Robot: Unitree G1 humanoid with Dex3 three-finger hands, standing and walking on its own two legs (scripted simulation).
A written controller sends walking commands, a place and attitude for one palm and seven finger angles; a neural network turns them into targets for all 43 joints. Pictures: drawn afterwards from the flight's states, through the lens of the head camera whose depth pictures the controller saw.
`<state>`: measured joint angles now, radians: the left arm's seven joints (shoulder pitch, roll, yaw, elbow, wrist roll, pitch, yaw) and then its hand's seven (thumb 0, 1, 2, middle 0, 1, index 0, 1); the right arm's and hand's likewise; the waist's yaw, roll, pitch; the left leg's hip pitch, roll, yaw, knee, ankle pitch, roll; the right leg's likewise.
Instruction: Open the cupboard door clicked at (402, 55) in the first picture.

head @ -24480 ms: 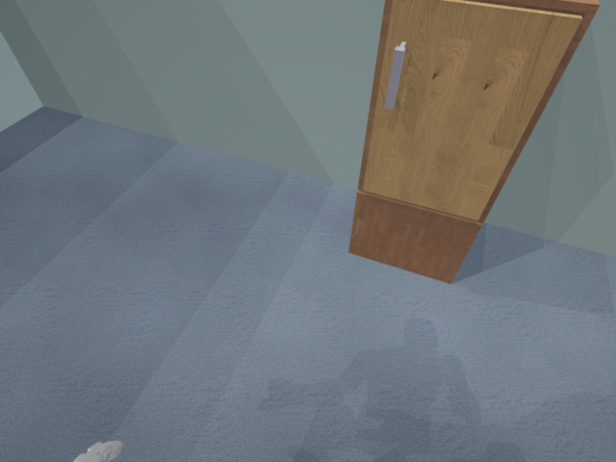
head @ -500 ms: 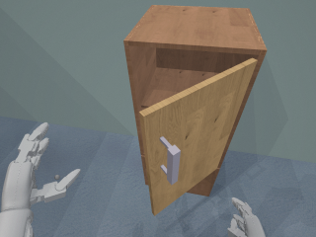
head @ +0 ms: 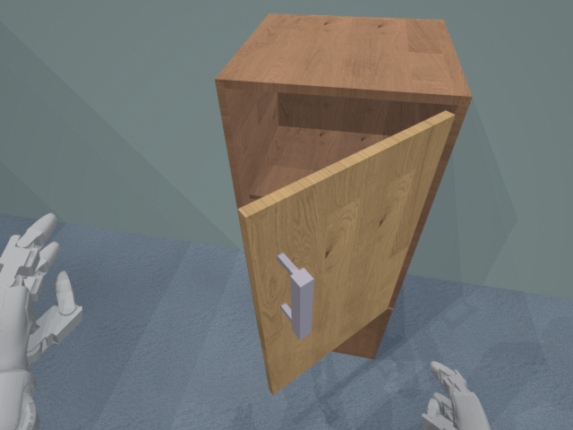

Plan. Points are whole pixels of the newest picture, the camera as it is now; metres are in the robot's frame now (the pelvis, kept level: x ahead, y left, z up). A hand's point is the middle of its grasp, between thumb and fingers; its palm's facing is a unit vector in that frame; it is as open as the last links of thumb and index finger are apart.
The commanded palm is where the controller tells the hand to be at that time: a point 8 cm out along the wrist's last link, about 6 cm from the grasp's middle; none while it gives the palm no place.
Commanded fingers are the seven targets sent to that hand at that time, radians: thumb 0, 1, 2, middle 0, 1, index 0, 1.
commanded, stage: draw the hand back to the body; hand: left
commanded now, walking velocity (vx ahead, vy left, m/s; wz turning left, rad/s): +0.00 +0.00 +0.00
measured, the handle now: (293, 296) +0.30 +0.03 +0.03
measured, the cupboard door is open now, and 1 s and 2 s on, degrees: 47 47 47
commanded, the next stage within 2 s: step back with the hand held close in 0.08 s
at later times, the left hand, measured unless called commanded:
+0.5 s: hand (66, 328) +0.17 +0.26 +0.14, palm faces +0.33 -0.80 -0.49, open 7.4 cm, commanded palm +0.11 +0.30 +0.17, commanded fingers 0.00 0.90 0.90 -0.20 -0.30 -0.20 -0.30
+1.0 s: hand out of the picture +0.08 +0.29 +0.15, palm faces +0.46 -0.75 -0.48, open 7.4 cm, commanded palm +0.02 +0.33 +0.17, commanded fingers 0.00 0.90 0.90 -0.20 -0.30 -0.20 -0.30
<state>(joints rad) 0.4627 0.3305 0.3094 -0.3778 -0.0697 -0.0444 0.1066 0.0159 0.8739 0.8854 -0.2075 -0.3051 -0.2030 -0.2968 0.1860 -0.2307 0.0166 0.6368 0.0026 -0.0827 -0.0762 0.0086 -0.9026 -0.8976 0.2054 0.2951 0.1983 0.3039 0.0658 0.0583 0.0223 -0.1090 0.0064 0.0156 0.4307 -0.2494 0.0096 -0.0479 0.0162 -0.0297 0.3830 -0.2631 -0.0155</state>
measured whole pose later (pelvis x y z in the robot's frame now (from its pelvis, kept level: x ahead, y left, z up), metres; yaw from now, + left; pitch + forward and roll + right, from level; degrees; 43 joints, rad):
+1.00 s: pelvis -0.12 +0.03 -0.02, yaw +1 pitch -1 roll -2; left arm 0.54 0.39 0.44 -0.52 -0.02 -0.20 0.15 0.02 0.89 0.89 -0.21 -0.31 -0.21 -0.30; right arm 0.21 -0.21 0.00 0.59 0.00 -0.09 -0.07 0.01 -0.90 -0.90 0.21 0.30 0.20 0.30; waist 0.01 0.03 0.06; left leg -0.45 -0.01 0.01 0.65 -0.26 0.04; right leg -0.35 0.03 0.01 0.58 -0.21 0.01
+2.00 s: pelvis -0.29 +0.03 -0.01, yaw -3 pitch -2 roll -4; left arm 0.61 0.41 0.40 -0.49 -0.04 -0.20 0.14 0.02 0.89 0.89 -0.21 -0.31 -0.21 -0.30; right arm 0.28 -0.23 -0.01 0.67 -0.01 -0.13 -0.08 0.01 -0.90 -0.90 0.21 0.30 0.20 0.30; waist 0.00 0.06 -0.04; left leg -0.39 0.00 -0.06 0.59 -0.20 0.00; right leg -0.12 0.07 -0.03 0.48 -0.32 -0.02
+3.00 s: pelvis -0.34 +0.04 -0.01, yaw -1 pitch -1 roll -1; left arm 0.23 0.27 0.03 0.71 0.03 0.05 0.00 0.01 0.91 0.89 -0.20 -0.30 -0.19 -0.29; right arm 0.14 -0.29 0.00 0.91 -0.03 -0.01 0.01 0.00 -0.90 -0.90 0.21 0.30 0.20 0.30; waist -0.03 0.04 0.01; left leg -0.35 -0.05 -0.03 0.55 -0.17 0.04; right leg -0.25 0.02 -0.01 0.56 -0.30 -0.02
